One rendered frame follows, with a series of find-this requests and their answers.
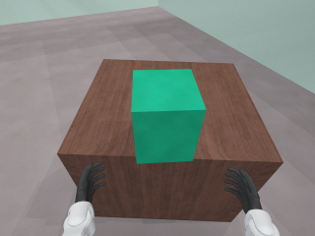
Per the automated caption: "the right robot hand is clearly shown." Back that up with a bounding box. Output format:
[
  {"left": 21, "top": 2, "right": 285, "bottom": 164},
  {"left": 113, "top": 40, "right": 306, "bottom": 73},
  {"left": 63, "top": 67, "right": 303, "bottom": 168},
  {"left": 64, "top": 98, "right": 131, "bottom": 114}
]
[{"left": 224, "top": 167, "right": 262, "bottom": 214}]

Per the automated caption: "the right robot forearm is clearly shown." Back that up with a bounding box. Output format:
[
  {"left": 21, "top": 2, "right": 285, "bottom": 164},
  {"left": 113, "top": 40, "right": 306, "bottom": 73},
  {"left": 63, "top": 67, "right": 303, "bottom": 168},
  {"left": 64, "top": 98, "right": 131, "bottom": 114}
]
[{"left": 244, "top": 208, "right": 280, "bottom": 236}]

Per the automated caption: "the carton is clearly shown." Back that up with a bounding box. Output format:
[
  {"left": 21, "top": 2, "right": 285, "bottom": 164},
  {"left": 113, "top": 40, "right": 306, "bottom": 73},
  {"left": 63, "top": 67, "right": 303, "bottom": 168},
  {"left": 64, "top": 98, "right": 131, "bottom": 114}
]
[{"left": 131, "top": 69, "right": 207, "bottom": 164}]

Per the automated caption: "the left robot hand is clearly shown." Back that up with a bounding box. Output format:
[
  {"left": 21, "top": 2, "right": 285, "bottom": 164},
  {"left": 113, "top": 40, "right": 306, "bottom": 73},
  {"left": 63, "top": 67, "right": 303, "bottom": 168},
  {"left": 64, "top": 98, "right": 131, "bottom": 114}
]
[{"left": 75, "top": 161, "right": 106, "bottom": 203}]

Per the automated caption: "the pedestal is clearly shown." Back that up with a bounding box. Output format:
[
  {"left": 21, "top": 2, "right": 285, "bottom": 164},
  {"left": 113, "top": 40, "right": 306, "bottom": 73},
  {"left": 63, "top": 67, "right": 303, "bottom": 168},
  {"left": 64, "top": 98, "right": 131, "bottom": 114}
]
[{"left": 57, "top": 59, "right": 284, "bottom": 222}]

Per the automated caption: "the left robot forearm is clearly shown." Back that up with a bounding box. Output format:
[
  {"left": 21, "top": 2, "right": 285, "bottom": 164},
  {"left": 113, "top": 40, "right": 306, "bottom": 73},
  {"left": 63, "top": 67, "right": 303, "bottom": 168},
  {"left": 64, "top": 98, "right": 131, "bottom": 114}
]
[{"left": 62, "top": 201, "right": 95, "bottom": 236}]

